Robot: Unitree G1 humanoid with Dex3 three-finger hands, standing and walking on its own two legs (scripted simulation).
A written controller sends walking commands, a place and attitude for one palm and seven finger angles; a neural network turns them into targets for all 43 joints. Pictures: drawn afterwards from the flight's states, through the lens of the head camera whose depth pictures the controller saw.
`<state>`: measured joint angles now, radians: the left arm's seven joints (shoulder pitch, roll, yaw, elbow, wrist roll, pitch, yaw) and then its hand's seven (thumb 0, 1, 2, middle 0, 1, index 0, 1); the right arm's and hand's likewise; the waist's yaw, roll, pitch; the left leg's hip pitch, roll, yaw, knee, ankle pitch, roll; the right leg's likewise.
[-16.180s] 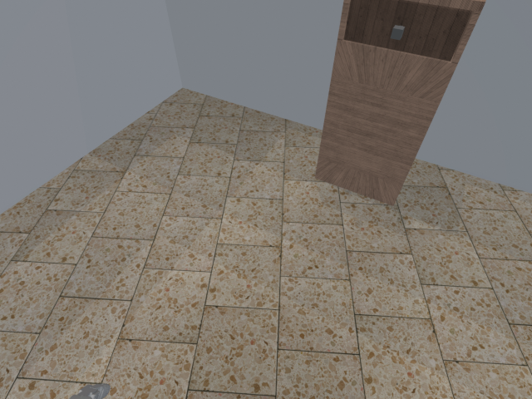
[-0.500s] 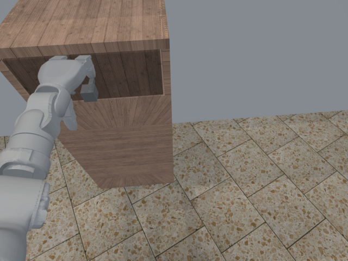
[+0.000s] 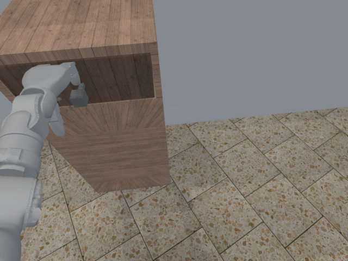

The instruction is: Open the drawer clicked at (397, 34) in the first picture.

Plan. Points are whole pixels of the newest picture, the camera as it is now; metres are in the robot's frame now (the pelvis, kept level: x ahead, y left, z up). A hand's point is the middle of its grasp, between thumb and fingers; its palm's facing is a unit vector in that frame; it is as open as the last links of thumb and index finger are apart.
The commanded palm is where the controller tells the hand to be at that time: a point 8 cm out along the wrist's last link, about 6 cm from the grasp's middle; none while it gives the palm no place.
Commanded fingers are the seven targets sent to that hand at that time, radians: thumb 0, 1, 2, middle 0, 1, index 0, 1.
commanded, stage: move the hooked fingers above the handle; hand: left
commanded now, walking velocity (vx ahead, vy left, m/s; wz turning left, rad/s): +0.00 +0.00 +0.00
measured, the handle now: (80, 93) +0.53 +0.25 +0.07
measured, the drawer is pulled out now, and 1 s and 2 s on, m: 0.00 0.00 0.00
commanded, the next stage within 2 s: lower the fingers behind the handle in 1.98 s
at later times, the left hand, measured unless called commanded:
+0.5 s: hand (59, 91) +0.47 +0.26 +0.13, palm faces -0.10 +0.00 -0.99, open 13.7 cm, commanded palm +0.46 +0.27 +0.18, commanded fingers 0.00 -0.50 0.30 -0.30 -1.20 -0.30 -1.20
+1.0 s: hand (58, 82) +0.48 +0.26 +0.14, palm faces -0.03 +0.00 -1.00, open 13.6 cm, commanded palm +0.46 +0.25 +0.18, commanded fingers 0.00 -0.50 0.30 -0.30 -1.20 -0.30 -1.20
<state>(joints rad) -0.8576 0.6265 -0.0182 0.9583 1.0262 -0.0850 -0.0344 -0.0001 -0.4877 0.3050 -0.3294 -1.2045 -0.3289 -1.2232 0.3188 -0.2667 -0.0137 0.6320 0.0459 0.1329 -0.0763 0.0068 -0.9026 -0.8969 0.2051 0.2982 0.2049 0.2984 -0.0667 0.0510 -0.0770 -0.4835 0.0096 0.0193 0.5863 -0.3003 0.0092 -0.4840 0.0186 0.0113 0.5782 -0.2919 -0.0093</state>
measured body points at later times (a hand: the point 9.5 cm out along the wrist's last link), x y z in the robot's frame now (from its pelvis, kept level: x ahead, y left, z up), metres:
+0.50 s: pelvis +0.00 +0.01 +0.00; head +0.05 -0.01 +0.45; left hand +0.47 +0.26 +0.18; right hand +0.06 -0.25 -0.13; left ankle -0.01 +0.12 -0.73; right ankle -0.01 -0.11 -0.73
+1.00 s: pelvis +0.00 +0.01 +0.00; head +0.05 +0.00 +0.44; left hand +0.48 +0.26 +0.20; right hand +0.04 -0.25 -0.14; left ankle -0.01 +0.12 -0.73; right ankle -0.01 -0.11 -0.73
